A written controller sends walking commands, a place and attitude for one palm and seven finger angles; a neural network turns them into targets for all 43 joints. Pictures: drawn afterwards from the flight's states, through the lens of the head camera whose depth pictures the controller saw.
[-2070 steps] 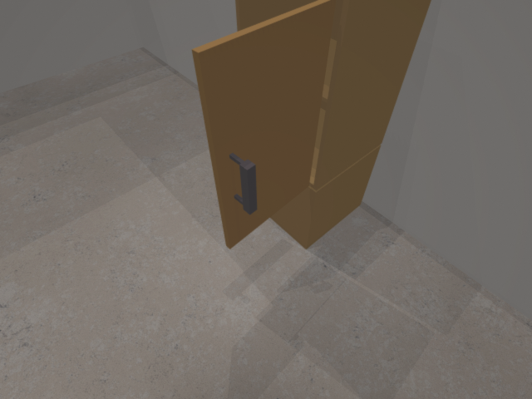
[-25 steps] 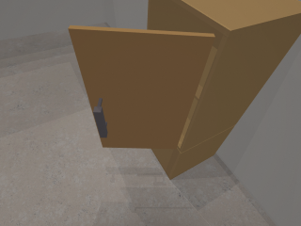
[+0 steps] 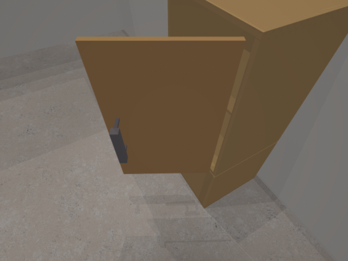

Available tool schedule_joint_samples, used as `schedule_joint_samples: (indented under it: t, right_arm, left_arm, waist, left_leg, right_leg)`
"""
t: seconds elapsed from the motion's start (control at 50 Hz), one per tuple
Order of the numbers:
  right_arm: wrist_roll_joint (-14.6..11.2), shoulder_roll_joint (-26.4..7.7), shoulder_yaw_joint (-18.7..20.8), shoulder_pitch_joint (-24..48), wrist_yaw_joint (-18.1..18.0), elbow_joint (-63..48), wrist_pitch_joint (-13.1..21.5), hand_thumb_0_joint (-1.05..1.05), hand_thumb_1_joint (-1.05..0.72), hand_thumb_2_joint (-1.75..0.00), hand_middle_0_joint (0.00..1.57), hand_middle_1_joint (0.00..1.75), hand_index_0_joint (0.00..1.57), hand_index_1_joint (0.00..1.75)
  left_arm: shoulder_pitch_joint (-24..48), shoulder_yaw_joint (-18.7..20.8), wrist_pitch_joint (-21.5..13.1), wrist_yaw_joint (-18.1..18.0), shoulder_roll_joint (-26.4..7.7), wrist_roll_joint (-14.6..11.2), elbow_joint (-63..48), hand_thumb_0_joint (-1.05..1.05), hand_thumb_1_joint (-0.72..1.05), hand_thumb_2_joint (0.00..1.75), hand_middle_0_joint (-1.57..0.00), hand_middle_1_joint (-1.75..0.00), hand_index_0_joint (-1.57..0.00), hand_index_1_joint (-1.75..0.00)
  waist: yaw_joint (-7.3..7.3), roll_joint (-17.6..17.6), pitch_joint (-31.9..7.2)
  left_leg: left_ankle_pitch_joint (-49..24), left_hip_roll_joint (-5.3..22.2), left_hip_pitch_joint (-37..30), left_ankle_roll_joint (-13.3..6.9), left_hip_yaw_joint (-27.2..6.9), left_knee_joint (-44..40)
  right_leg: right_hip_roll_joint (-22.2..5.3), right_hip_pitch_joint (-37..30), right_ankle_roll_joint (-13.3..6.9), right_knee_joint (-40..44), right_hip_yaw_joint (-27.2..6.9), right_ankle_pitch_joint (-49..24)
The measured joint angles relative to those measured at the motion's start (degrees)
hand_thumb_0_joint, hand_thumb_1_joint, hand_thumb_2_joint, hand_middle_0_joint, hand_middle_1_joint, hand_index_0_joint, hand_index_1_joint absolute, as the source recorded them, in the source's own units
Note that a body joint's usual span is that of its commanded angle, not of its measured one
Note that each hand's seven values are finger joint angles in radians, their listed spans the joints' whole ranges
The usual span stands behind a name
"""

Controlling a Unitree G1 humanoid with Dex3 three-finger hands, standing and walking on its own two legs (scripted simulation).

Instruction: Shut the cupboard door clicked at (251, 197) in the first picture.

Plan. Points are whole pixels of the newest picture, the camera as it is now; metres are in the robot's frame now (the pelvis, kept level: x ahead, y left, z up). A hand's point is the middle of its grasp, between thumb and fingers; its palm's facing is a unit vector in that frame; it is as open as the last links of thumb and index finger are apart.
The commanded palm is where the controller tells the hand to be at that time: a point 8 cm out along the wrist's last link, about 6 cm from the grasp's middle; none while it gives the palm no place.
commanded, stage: raise the hand and make a fist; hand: left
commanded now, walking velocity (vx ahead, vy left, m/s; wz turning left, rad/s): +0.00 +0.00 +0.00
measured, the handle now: (120, 141) +0.46 +0.21 -0.07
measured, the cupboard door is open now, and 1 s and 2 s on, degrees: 61 61 61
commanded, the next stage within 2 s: bring the fist close to the handle in 1.96 s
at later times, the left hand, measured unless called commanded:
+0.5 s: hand out of the picture +0.12 +0.19 -0.09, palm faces +0.17 -0.99 -0.02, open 6.0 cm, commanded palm +0.12 +0.23 -0.07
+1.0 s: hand (97, 251) +0.15 +0.19 -0.07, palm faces +0.07 -1.00 -0.02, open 3.7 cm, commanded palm +0.13 +0.24 -0.07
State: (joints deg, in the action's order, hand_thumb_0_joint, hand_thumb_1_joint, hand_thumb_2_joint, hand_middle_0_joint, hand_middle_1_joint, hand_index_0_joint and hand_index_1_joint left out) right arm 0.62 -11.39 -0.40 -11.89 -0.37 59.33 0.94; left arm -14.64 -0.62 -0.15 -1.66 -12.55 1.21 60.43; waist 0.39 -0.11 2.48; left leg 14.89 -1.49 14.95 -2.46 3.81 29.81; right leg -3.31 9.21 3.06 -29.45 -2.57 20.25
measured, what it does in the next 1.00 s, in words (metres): lowers itself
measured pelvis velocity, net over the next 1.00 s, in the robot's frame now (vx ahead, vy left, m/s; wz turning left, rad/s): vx -0.06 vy -0.02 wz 0.02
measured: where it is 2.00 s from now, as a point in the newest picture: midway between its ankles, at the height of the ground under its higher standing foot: outside the picture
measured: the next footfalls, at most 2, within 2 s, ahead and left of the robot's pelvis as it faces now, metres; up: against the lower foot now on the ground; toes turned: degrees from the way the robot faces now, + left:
none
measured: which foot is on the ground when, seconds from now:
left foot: down 0.00-1.00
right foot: down 0.00-1.00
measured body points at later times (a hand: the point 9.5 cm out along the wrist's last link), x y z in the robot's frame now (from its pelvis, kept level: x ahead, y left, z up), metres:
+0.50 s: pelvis -0.05 -0.06 -0.12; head +0.01 -0.05 +0.33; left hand +0.11 +0.24 -0.08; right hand +0.19 -0.30 -0.16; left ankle +0.01 +0.09 -0.73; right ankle -0.03 -0.14 -0.73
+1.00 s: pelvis -0.06 -0.02 -0.12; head +0.02 +0.00 +0.33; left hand +0.14 +0.24 -0.07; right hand +0.12 -0.26 -0.20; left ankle +0.01 +0.09 -0.73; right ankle -0.03 -0.14 -0.73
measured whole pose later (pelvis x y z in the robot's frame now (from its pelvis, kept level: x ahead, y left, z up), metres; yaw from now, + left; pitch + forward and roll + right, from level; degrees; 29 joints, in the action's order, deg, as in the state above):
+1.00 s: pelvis -0.06 -0.02 -0.12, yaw +1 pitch +18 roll -3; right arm -0.9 -13.6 1.0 -14.7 -3.0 32.0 13.0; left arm -23.4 10.5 -25.7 14.9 -13.0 -17.3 0.4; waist 0.5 1.8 -9.8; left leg 28.6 1.4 64.4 -0.9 -2.0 75.4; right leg 0.7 57.5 -0.1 -73.8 3.4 33.9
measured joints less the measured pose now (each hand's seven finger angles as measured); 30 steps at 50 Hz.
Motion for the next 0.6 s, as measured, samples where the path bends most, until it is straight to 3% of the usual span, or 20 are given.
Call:
schedule_joint_samples:
  t: [0.06,0.08,0.1,0.14,0.18,0.22,0.3,0.34,0.38,0.42,0.46,0.52,0.6]
  right_arm:
    - [-0.2,-0.4,0.0,0.5,0.0,-0.1,-0.2,0.01,-0.91,-0.90,0.20,0.30,0.20,0.30]
    - [-0.7,-0.4,0.0,0.0,-0.6,-1.9,1.2,0.01,-0.91,-0.90,0.20,0.30,0.20,0.30]
    - [-1.8,-0.3,-0.3,-1.4,-2.0,-4.4,4.2,0.01,-0.90,-0.90,0.20,0.30,0.20,0.30]
    - [-2.9,-0.1,0.3,-4.1,-3.1,-8.4,10.2,0.01,-0.90,-0.90,0.20,0.30,0.20,0.30]
    - [-2.7,-0.5,1.6,-5.8,-2.6,-12.1,14.0,0.01,-0.90,-0.90,0.20,0.30,0.20,0.30]
    - [-2.2,-1.2,2.2,-4.9,-1.7,-14.9,15.6,0.01,-0.90,-0.90,0.20,0.30,0.20,0.30]
    - [-1.2,-2.0,3.4,0.2,0.3,-19.6,16.2,0.01,-0.90,-0.90,0.20,0.30,0.20,0.30]
    - [-1.5,-2.5,4.0,2.1,0.5,-22.5,16.2,0.01,-0.90,-0.90,0.20,0.30,0.20,0.30]
    - [-2.1,-3.3,4.5,3.4,0.1,-25.3,15.6,0.01,-0.90,-0.90,0.20,0.30,0.20,0.30]
    - [-2.6,-3.8,4.7,3.7,-0.9,-27.3,15.3,0.01,-0.90,-0.90,0.20,0.30,0.20,0.30]
    - [-2.7,-4.1,4.7,3.5,-1.9,-28.3,15.5,0.02,-0.90,-0.90,0.20,0.30,0.20,0.30]
    - [-2.4,-3.9,4.0,2.9,-3.2,-28.0,16.2,0.02,-0.90,-0.90,0.20,0.30,0.20,0.30]
    - [-2.2,-2.8,2.1,2.3,-4.4,-26.1,16.5,0.02,-0.90,-0.90,0.20,0.30,0.20,0.30]
  left_arm:
    - [0.2,-0.1,-0.2,-0.4,0.1,0.1,-0.1,0.00,0.91,0.90,-0.20,-0.30,-0.20,-0.30]
    - [-2.2,3.6,3.3,0.0,0.5,-0.6,-9.6,0.01,0.91,0.90,-0.20,-0.30,-0.21,-0.30]
    - [-5.2,4.8,3.5,-1.0,0.1,-2.3,-20.7,0.01,0.91,0.90,-0.21,-0.30,-0.21,-0.30]
    - [-10.3,4.8,0.5,-3.1,-0.7,-5.8,-39.4,0.02,0.91,0.90,-0.21,-0.30,-0.21,-0.31]
    - [-10.1,6.0,-4.4,-2.6,-0.2,-7.9,-48.8,0.02,0.91,0.90,-0.22,-0.32,-0.22,-0.32]
    - [-7.3,8.9,-12.6,0.6,0.8,-10.2,-50.7,0.01,0.91,0.90,-0.24,-0.34,-0.24,-0.34]
    - [-2.5,14.5,-30.0,13.6,0.6,-15.3,-46.3,0.01,0.91,0.90,-0.28,-0.39,-0.28,-0.39]
    - [-1.6,16.0,-34.2,20.9,-0.4,-17.7,-44.2,0.00,0.91,0.90,-0.31,-0.42,-0.31,-0.42]
    - [-2.3,17.2,-33.1,25.7,-0.9,-19.9,-43.5,0.00,0.90,0.90,-0.35,-0.46,-0.35,-0.46]
    - [-4.2,18.2,-30.4,27.5,-1.0,-21.4,-44.1,0.01,0.90,0.90,-0.38,-0.49,-0.38,-0.50]
    - [-6.2,18.9,-28.7,27.2,-0.8,-22.1,-45.9,0.01,0.90,0.90,-0.42,-0.53,-0.42,-0.54]
    - [-8.6,18.4,-29.0,25.6,-0.4,-22.2,-50.9,0.02,0.90,0.90,-0.47,-0.59,-0.47,-0.59]
    - [-6.9,15.9,-29.2,25.5,-1.0,-21.8,-55.3,0.02,0.90,0.90,-0.54,-0.67,-0.54,-0.67]
  waist:
    - [-0.07,0.1,0.1]
    - [-0.34,-0.1,1.1]
    - [-0.02,-0.6,1.5]
    - [-0.02,-1.8,0.1]
    - [-1.05,-1.5,-2.6]
    - [-1.67,-1.3,-6.1]
    - [-1.48,-1.4,-10.6]
    - [-0.95,-2.0,-11.5]
    - [-0.25,-2.0,-11.6]
    - [0.63,-1.8,-11.7]
    - [1.62,-1.4,-11.7]
    - [2.87,-0.3,-11.4]
    - [3.45,0.8,-11.2]
  left_leg:
    - [0.1,0.5,0.2,0.4,-0.4,0.3]
    - [0.5,0.8,0.9,0.6,-0.8,1.7]
    - [1.0,1.0,1.8,0.8,-1.0,3.2]
    - [1.6,0.3,3.3,1.4,-1.2,4.7]
    - [2.4,-0.3,6.8,1.8,-2.6,7.7]
    - [4.1,-0.2,13.5,2.1,-3.1,13.2]
    - [7.2,2.0,28.2,3.4,-3.4,25.4]
    - [9.9,2.7,34.7,4.0,-3.7,31.7]
    - [11.4,2.9,39.3,4.7,-4.4,36.6]
    - [12.6,3.1,42.4,4.8,-5.2,40.2]
    - [13.5,3.3,44.6,4.7,-6.1,42.8]
    - [14.2,3.5,46.8,4.7,-7.7,45.5]
    - [14.3,3.6,48.9,4.4,-9.0,47.2]
  right_leg:
    - [0.5,-0.2,-0.2,0.4,0.3,-0.1]
    - [0.8,0.7,-0.8,-1.6,1.2,0.0]
    - [0.7,3.1,-1.5,-6.0,2.2,0.4]
    - [0.3,7.7,-2.7,-13.7,3.4,0.5]
    - [0.4,10.4,-3.6,-14.9,4.6,2.3]
    - [0.6,14.5,-3.3,-15.8,4.6,6.9]
    - [2.9,30.1,-4.7,-28.8,4.2,9.3]
    - [3.5,36.6,-5.6,-35.1,4.3,11.5]
    - [3.9,41.0,-5.9,-40.0,4.8,13.2]
    - [4.1,43.7,-5.9,-43.3,5.5,14.5]
    - [4.4,45.4,-6.0,-45.3,6.4,15.3]
    - [4.8,46.5,-6.6,-46.7,7.9,15.8]
    - [5.1,47.8,-6.6,-47.2,9.1,15.6]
